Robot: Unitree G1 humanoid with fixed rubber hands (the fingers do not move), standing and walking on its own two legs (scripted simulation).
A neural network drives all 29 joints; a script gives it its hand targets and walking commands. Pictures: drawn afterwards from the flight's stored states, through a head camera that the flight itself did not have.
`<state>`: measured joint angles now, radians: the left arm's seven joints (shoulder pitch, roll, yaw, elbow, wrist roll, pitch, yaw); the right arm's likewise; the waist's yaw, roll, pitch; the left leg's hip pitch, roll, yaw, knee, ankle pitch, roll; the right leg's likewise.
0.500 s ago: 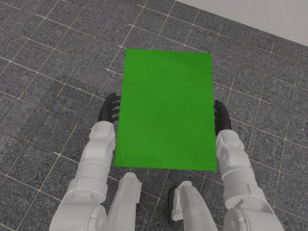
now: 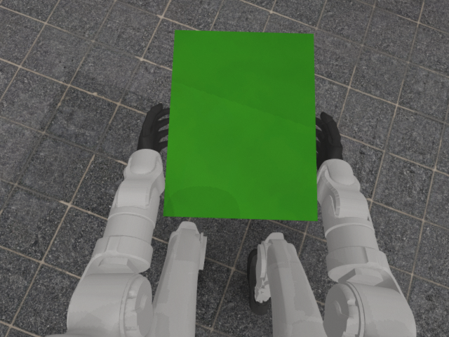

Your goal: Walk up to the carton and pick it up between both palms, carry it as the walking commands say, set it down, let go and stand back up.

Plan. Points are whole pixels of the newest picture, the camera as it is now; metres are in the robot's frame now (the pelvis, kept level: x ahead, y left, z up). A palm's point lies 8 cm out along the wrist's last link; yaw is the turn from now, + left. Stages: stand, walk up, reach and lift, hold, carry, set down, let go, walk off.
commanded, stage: set down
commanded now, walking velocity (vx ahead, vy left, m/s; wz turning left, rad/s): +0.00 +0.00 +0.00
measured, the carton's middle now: (237, 141) +0.46 +0.01 -0.16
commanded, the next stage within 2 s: none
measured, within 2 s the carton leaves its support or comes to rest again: neither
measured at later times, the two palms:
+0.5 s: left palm (168, 138) +0.46 +0.15 -0.19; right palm (316, 147) +0.47 -0.16 -0.18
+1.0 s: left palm (165, 144) +0.47 +0.17 -0.28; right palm (293, 154) +0.47 -0.14 -0.27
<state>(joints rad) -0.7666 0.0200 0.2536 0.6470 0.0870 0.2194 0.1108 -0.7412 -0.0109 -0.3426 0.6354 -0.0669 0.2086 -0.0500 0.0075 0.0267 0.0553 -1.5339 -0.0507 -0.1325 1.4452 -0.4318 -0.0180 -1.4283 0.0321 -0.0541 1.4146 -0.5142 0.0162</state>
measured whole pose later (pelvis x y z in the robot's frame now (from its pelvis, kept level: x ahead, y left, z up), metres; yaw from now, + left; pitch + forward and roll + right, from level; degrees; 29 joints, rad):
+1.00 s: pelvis -0.07 +0.00 -0.14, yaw -1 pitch +26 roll -6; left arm -1.35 0.23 0.29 0.60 -0.04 0.47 0.14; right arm -1.32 -0.17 -0.33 0.62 0.03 0.41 -0.13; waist 0.02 0.02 0.53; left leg -1.94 -0.11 -0.14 1.89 -0.40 -0.06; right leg -1.84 0.05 -0.05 1.90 -0.53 0.03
